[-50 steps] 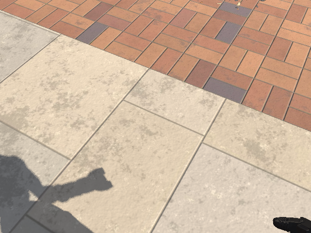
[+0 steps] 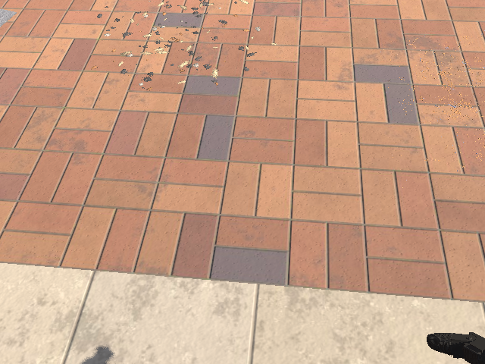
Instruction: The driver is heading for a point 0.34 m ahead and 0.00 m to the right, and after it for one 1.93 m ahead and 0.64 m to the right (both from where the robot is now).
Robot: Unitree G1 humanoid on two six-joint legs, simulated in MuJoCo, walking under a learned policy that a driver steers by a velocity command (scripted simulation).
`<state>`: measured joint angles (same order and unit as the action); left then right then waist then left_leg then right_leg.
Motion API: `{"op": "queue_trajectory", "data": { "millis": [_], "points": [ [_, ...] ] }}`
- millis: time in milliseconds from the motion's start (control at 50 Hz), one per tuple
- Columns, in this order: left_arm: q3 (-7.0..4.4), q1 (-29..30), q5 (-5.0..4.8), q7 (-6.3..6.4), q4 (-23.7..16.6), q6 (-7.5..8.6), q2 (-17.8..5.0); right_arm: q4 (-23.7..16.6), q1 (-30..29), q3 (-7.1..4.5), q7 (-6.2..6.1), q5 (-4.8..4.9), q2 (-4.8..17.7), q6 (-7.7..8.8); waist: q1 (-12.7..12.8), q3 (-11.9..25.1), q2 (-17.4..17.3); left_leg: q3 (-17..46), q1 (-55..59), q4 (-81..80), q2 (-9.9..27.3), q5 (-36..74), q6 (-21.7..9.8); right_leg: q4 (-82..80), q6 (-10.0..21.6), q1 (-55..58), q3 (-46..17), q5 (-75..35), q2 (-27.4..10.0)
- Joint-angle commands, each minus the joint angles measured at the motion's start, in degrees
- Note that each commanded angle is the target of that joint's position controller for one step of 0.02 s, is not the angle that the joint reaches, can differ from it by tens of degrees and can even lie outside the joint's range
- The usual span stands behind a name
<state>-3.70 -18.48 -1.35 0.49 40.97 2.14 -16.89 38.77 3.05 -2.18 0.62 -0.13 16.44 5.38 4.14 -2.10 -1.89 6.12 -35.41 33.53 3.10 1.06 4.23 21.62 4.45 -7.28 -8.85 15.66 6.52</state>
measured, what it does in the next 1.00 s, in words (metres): walks ahead: left foot, then right foot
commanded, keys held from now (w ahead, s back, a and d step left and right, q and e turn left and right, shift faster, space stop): w+e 0.14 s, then w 0.02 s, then no key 0.84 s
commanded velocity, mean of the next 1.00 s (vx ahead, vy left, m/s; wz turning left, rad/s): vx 0.20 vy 0.00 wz -0.22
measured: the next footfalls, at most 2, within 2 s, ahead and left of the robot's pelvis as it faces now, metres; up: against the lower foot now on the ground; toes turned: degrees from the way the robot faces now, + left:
left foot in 0.10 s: +0.24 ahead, +0.14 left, +0.00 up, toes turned -8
right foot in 0.52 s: +0.34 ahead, -0.12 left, +0.00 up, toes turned -10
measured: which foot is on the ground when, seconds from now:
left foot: up 0.00-0.08, down 0.10-0.54, up 0.56-0.74, down 0.76-1.00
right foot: down 0.00-0.12, up 0.14-0.50, down 0.52-1.00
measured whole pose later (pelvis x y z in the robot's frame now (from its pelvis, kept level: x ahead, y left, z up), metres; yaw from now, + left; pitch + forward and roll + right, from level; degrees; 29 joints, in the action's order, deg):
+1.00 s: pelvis +0.29 +0.02 -0.01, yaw -11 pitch -1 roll +0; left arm -2.7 -9.4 0.5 1.1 47.9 -0.8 -13.4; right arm 54.8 11.8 -0.8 -1.0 -0.6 13.9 0.8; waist -0.5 -1.6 0.5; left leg 0.1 -10.2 30.1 1.5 -18.7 1.2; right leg 29.4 -0.5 -15.6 -1.6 12.6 0.4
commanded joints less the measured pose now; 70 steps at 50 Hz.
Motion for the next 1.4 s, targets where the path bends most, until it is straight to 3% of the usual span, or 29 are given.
{"op": "queue_trajectory", "data": {
  "millis": [20, 60, 80, 100, 120, 140, 160, 180, 200, 260, 340, 440, 500, 520, 540, 560, 580, 600, 640, 700, 740, 760, 780, 800, 820, 880, 940, 1100, 1400],
  "points": [
    [-2.68, -1.8, -0.32, 0.60, -2.4, 0.11, -9.2, -4.8, -4.6, -1.81, 0.56, 0.60, 6.1, 1.56, -0.4, 2.5, 7.5, -1.2, 8.6, -4.7, -3.0, 0.5, -1.1, -2.0, 7.0, -2.5, -12.3, -10.2, -13.4],
    [-2.82, -0.7, -0.06, 0.66, -2.6, -0.14, -9.1, -4.2, -1.5, -2.60, 0.63, 0.75, 7.4, 2.09, -2.6, 2.7, 9.2, -1.3, 12.3, -6.0, -2.9, -4.1, -3.1, 1.5, 5.9, -0.9, -15.2, -11.1, -14.3],
    [-2.48, 0.2, 0.06, 0.58, -2.9, -0.22, -7.9, -2.9, 3.0, -3.27, 0.38, 0.58, 8.2, 2.36, -5.1, 4.4, 9.2, -2.3, 18.6, -8.3, -3.0, -4.0, -4.6, 5.3, 4.6, -1.7, -14.7, -12.8, -12.6],
    [-1.44, 0.2, 0.47, 0.32, -3.6, -0.05, -5.1, -2.2, 9.4, -4.10, -0.03, -0.32, 10.2, 2.67, -8.2, 10.1, 6.9, 1.4, 30.3, -7.7, 1.9, -5.3, -7.5, 15.7, 2.7, -5.1, -11.7, -11.7, -9.5],
    [-0.24, -5.0, 0.29, 0.30, -4.8, 0.28, -1.2, -1.5, 16.5, -5.20, -0.45, -1.54, 14.8, 2.46, -8.1, 18.9, -4.7, 19.7, 50.5, -8.9, 14.7, -12.5, -14.3, 34.6, -1.3, -20.3, -4.2, 3.2, -2.2],
    [0.03, -7.9, -0.74, 0.35, -5.8, 0.64, -2.9, 0.3, 19.3, -5.38, 0.16, -0.48, 14.4, 1.67, -7.2, 21.1, -17.6, 40.3, 55.6, -15.2, 21.7, -28.6, -19.2, 47.3, -2.8, -33.9, -1.2, 19.2, -2.1],
    [-1.17, -5.1, -1.03, 0.39, -4.5, 0.53, -7.9, -0.5, 16.6, -4.08, 0.20, 0.24, 9.4, 1.47, -8.3, 13.2, -9.5, 36.3, 49.2, -17.5, 19.5, -36.4, -17.4, 52.2, -3.4, -37.6, -2.6, 14.6, -5.3],
    [-1.51, 0.0, -0.35, 0.45, -5.2, 0.22, -8.8, -0.8, 13.7, -3.33, 0.01, -0.16, 7.3, 0.95, -8.5, 6.8, -4.9, 26.9, 41.6, -17.4, 17.0, -27.5, -15.6, 52.8, -3.9, -37.1, -0.5, 10.4, -6.7],
    [-1.52, 2.6, 0.41, 0.53, -5.8, 0.13, -8.0, -0.7, 10.9, -2.68, 0.09, -0.74, 5.9, 0.69, -7.3, 2.9, -2.2, 19.6, 34.5, -17.6, 14.5, -14.0, -15.3, 50.8, -4.4, -34.8, 0.2, 7.9, -7.8],
    [-1.35, 1.0, 0.71, 0.42, -5.3, -0.69, -4.8, 0.8, 8.2, -1.98, 0.41, -0.97, 4.3, 1.10, -3.7, 2.8, -4.5, 6.2, 26.7, -17.2, 10.4, 17.6, -15.5, 43.1, -5.8, -26.9, 2.2, 7.5, -9.0],
    [0.17, 3.4, 1.44, 0.23, -5.8, -1.21, -1.4, 3.2, 6.6, -2.67, -0.11, -0.05, 7.4, 0.36, -3.2, 6.2, -4.4, -1.6, 26.0, -17.8, 9.5, 28.6, -16.7, 27.6, -7.0, -21.3, 5.1, -1.6, -9.1],
    [0.02, 9.8, 1.39, -0.73, -6.9, -1.03, -2.7, 6.3, 9.2, -2.73, -0.50, 0.94, 9.0, -1.41, -5.7, 6.9, -4.2, -3.3, 28.1, -15.8, 9.4, 22.0, -15.1, 14.2, -5.7, -14.6, 7.1, -10.3, -7.6],
    [-0.72, 8.2, 1.96, -0.74, -6.4, -0.79, -3.7, 7.4, 8.5, -2.28, -0.53, 1.87, 8.3, -1.94, -3.5, 6.7, -3.1, -2.7, 27.2, -9.8, 7.9, 13.6, -12.1, 2.9, -2.5, -6.5, 8.1, -16.5, -6.3],
    [-1.38, 7.2, 2.31, -0.21, -6.4, -0.77, -6.2, 8.1, 10.9, -1.63, -0.43, 1.07, 6.5, -1.64, -3.7, 8.0, -0.1, -4.1, 24.9, -6.0, 5.2, 8.4, -9.2, 0.8, -0.7, -0.2, 4.5, -29.6, -9.8],
    [-1.86, 5.9, 3.31, 0.42, -7.3, -1.09, -9.9, 7.7, 14.2, -0.55, -0.14, -1.22, 4.0, -1.02, -5.5, 13.1, 7.6, -6.8, 18.0, 1.8, 1.1, -8.7, -5.7, 5.7, 3.8, 10.5, -4.5, -51.4, -19.5],
    [-0.51, 6.3, 3.39, 0.59, -6.7, -1.67, -5.7, 8.7, 17.4, 0.63, -0.14, -1.17, 1.1, -1.50, -5.8, 17.0, 13.9, -6.2, 14.3, 7.0, -0.8, -29.7, -2.9, 5.3, 11.4, 12.5, -11.2, -50.9, -25.7],
    [0.46, 6.2, 2.79, 0.09, -6.1, -1.79, -2.1, 8.3, 14.0, 0.20, -0.34, -0.43, 3.7, -2.57, -3.9, 15.5, 12.5, -4.2, 12.4, 10.1, -0.3, -36.8, -1.4, 2.8, 12.6, 10.1, -12.9, -41.7, -24.8],
    [0.61, 7.1, 2.59, -0.27, -5.2, -1.70, -2.1, 7.6, 11.5, -0.21, -0.61, 0.06, 5.0, -3.48, -3.8, 12.8, 11.4, -3.7, 10.2, 11.5, 0.0, -37.2, -0.8, 1.3, 11.2, 8.0, -12.2, -34.8, -23.2],
    [-0.06, 11.1, 2.44, -0.44, -5.0, -1.49, -4.7, 8.5, 11.4, -0.81, -1.51, -0.28, 5.9, -5.30, -5.0, 9.5, 9.6, -2.9, 12.1, 11.7, 1.0, -33.2, 0.2, -1.1, 8.9, 0.9, -10.1, -27.7, -21.8],
    [-0.02, 16.2, 2.58, -0.17, -4.6, -1.84, -4.1, 10.9, 14.4, -0.31, -1.77, -0.26, 3.3, -6.01, -7.8, 8.6, 9.5, -5.3, 22.7, 2.5, -0.1, -20.1, 0.3, -1.7, 5.8, -8.3, -3.1, -20.7, -17.1],
    [0.49, 15.0, 2.09, -0.27, -3.1, -1.93, -2.1, 11.5, 13.9, -0.08, -1.55, -1.24, 2.9, -5.94, -7.7, 8.3, 8.5, -5.7, 27.9, -6.2, -0.6, -8.8, -0.8, -1.2, 2.4, -10.1, -0.3, -8.4, -13.7],
    [0.62, 13.3, 2.16, -0.36, -2.0, -1.88, -1.6, 10.6, 12.1, -0.19, -1.56, -1.71, 4.5, -5.99, -6.4, 6.3, 6.7, -3.6, 27.6, -8.8, 1.5, -7.4, -2.0, -0.8, -0.1, -11.0, 0.6, 0.0, -11.9],
    [0.43, 11.9, 2.47, -0.38, -1.6, -2.01, -1.9, 10.3, 10.4, -0.79, -1.80, -1.14, 7.5, -6.11, -4.1, 3.0, 2.3, -3.5, 22.8, -8.8, 2.3, -14.0, -3.7, -0.9, -1.9, -10.7, 2.3, 5.6, -9.5],
    [0.49, 12.8, 2.69, -0.19, -1.5, -2.12, -1.8, 10.7, 8.8, -0.92, -1.82, -0.66, 7.1, -5.97, -4.1, 0.7, -0.9, -3.2, 17.2, -10.0, 1.6, -21.8, -4.9, 0.4, -3.1, -7.9, 4.0, 4.5, -8.1],
    [0.33, 13.3, 2.59, 0.09, -1.0, -2.04, -2.2, 10.7, 7.7, -0.47, -1.83, -0.77, 5.4, -5.53, -4.2, -0.1, -1.1, -3.1, 15.7, -11.1, 1.4, -22.5, -4.9, 2.1, -3.2, -6.2, 4.1, 1.5, -8.0],
    [-0.01, 12.1, 2.21, 0.72, 0.7, -1.96, -2.2, 12.0, 8.1, -0.20, -1.79, -0.75, 4.5, -4.02, -4.4, 2.3, -1.5, -3.3, 18.5, -10.6, 1.2, -14.2, -3.9, 4.8, -2.6, -3.7, 4.7, -10.4, -8.2],
    [-0.19, 11.5, 1.92, 0.81, 2.6, -1.99, -1.9, 13.5, 9.3, -0.08, -1.78, -0.36, 4.5, -3.74, -4.8, 3.7, -0.1, -3.8, 20.4, -9.7, 0.8, -10.7, -4.0, 5.5, -2.7, -2.1, 4.9, -15.1, -8.3],
    [-0.56, 10.3, 1.58, 1.36, 8.1, -2.62, -2.6, 16.1, 9.4, 0.25, -1.95, -0.22, 4.2, -4.35, -4.9, 2.9, 1.8, -4.3, 22.1, -10.2, 0.0, -7.7, -4.5, 5.1, -3.6, -0.8, 5.3, -17.7, -8.4],
    [-0.19, 10.0, 1.41, 2.23, 16.9, -3.11, -2.9, 19.7, 10.8, 0.69, -2.09, -0.24, 3.1, -4.58, -4.4, 1.0, 1.4, -4.9, 22.3, -12.5, -0.8, -9.3, -4.9, 3.2, -4.4, -0.6, 6.0, -14.5, -8.3]
  ]
}}
Over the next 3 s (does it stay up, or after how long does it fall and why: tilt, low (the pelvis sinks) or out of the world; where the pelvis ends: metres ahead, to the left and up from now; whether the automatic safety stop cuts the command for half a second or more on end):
stays up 0.31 0.03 -0.01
